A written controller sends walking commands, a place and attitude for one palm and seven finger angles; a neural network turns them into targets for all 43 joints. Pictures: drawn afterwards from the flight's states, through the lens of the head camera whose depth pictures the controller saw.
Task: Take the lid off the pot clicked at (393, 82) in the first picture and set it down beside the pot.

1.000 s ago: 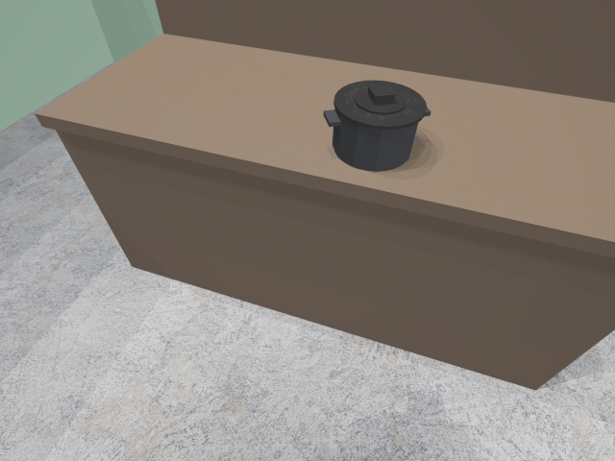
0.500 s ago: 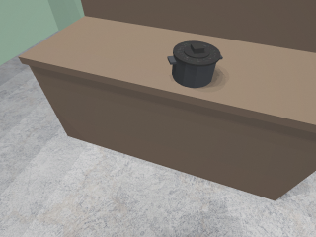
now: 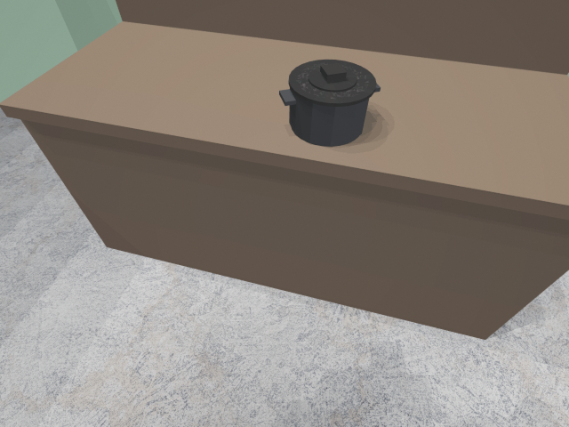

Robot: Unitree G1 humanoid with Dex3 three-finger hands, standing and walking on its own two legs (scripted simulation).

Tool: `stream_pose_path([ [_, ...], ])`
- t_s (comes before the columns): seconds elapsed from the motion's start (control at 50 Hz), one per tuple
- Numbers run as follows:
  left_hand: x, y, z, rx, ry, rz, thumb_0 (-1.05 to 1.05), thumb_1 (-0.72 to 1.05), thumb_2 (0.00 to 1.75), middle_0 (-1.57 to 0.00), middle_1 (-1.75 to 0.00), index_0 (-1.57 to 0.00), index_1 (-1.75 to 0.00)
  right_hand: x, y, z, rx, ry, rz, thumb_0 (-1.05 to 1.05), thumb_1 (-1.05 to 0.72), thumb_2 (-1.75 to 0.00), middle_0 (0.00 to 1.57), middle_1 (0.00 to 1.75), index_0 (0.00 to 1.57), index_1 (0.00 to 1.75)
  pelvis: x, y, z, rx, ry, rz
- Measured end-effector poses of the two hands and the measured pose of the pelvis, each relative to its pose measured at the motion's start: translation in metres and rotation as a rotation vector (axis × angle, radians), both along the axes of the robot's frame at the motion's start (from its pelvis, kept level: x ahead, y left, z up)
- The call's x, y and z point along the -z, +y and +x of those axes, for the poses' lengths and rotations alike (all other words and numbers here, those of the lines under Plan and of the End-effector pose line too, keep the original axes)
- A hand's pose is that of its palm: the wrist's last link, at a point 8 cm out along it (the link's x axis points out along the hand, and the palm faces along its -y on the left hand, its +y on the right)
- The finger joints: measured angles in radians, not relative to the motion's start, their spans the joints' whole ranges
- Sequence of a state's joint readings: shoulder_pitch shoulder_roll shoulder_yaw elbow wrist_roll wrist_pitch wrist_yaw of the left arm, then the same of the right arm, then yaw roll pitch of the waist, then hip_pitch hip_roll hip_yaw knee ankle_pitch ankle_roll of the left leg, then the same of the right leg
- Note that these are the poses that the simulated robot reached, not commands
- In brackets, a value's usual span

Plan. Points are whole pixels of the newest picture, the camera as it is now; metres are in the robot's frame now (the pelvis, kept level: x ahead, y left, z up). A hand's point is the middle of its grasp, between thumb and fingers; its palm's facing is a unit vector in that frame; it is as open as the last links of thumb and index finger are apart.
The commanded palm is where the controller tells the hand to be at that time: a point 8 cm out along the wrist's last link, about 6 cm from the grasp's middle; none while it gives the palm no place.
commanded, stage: turn to face it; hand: left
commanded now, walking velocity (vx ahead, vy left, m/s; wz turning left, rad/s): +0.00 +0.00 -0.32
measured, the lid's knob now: (333, 71) +0.82 -0.05 +0.09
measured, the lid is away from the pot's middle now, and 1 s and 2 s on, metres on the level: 0.00 0.00 0.00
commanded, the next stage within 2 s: take the last steps up to it in 0.32 s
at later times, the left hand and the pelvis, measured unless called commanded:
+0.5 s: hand out of the picture +0.10 +0.18 -0.17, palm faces -0.09 -0.96 -0.25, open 7.3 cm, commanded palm none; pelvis +0.01 -0.01 -0.01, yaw -8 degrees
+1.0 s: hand (204, 380) +0.22 +0.16 -0.16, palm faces -0.19 -0.97 -0.14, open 7.3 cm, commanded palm none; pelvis +0.13 -0.01 +0.01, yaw -13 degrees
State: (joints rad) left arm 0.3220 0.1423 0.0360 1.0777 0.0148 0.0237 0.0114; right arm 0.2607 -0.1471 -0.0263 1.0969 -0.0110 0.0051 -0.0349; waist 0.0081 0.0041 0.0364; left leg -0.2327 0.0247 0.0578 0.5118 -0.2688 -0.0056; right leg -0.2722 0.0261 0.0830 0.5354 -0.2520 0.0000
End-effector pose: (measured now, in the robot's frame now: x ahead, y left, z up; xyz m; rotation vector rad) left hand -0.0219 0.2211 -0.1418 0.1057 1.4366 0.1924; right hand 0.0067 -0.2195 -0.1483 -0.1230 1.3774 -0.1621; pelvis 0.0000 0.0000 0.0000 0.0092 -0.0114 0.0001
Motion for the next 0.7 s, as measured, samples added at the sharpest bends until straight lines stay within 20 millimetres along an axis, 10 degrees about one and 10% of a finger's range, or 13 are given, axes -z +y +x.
stream_pose_path([
  [0.44, -0.007, 0.015, 0.113, 0.194, -0.19, 0.067, 0.0, 0.91, 0.9, -0.19, -0.3, -0.2, -0.3, 0.008, -0.021, 0.004, 0.115, -0.082, -0.028, 0.01, -0.91, -0.9, 0.2, 0.29, 0.2, 0.3, 0.01, -0.005, 0.009, 0.141, 0.01, 0.015],
  [0.7, -0.004, 0.001, 0.1, 0.185, -0.081, -0.022, 0.0, 0.91, 0.9, -0.2, -0.3, -0.2, -0.3, -0.019, -0.021, 0.033, 0.15, -0.104, -0.045, 0.01, -0.91, -0.9, 0.2, 0.29, 0.2, 0.3, -0.005, 0.0, 0.047, 0.179, 0.022, -0.014],
])
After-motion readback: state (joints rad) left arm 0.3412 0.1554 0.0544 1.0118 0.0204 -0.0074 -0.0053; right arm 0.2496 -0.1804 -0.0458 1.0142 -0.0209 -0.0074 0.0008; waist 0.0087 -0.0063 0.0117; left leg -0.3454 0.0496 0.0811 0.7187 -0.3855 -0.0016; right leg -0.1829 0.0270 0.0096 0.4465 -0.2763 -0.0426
